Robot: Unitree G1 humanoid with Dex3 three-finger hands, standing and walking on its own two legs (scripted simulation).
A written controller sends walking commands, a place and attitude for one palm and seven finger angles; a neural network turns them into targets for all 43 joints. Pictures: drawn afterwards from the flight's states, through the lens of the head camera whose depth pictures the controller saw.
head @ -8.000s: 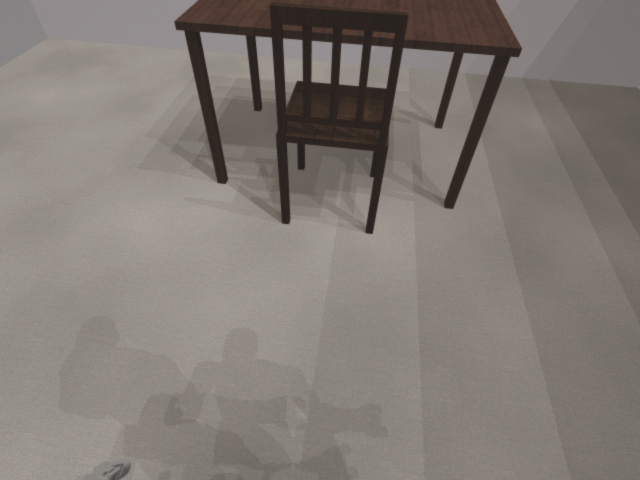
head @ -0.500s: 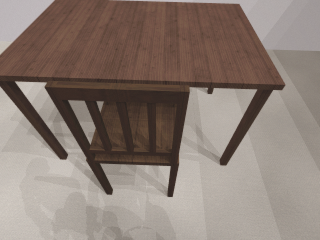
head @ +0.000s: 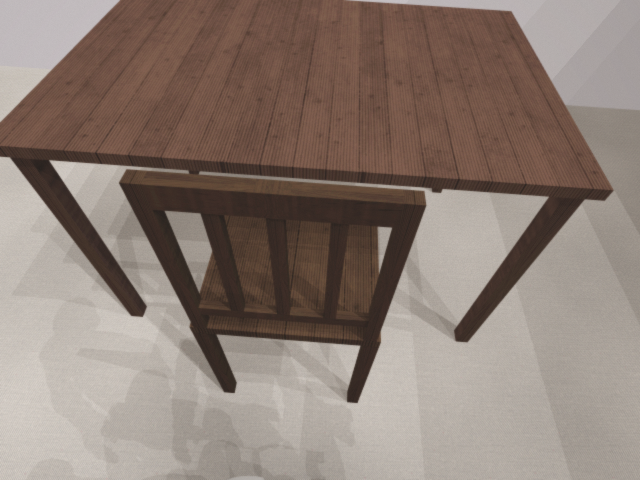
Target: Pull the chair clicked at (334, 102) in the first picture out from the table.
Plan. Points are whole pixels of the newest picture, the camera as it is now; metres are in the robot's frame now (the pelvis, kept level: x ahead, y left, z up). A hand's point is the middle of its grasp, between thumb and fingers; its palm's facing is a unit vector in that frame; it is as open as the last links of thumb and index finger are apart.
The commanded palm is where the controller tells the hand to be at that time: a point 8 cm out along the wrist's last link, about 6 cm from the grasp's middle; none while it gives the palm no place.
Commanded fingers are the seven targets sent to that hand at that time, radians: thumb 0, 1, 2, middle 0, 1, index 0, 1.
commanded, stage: come to a stop and stand still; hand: left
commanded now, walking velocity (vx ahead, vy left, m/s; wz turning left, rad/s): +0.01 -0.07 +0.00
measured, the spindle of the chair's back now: (280, 269) +0.44 +0.10 -0.08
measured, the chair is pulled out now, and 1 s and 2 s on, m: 0.00 0.00 0.00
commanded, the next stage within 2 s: look again from close up in 1.50 s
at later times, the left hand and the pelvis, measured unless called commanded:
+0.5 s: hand out of the picture +0.02 +0.16 -0.17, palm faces +0.01 -0.98 -0.18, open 7.3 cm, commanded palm none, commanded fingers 0.00 0.90 0.90 -0.20 -0.30 -0.20 -0.30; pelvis +0.00 -0.01 +0.00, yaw -1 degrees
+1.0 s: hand out of the picture +0.01 +0.19 -0.17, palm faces +0.00 -0.98 -0.17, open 7.4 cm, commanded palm none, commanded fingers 0.00 0.90 0.90 -0.20 -0.30 -0.20 -0.30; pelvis +0.01 +0.02 +0.01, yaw -2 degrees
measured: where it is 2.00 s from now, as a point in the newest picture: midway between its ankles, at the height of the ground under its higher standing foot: outside the picture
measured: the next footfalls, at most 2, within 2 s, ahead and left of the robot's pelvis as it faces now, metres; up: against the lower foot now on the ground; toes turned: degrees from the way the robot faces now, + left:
right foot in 0.06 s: +0.02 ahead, -0.08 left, +0.00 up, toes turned -1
left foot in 0.38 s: +0.03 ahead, +0.09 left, +0.00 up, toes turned +1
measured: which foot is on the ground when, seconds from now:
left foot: down 0.00-0.16, up 0.18-0.36, down 0.38-1.00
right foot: up 0.00-0.04, down 0.06-1.00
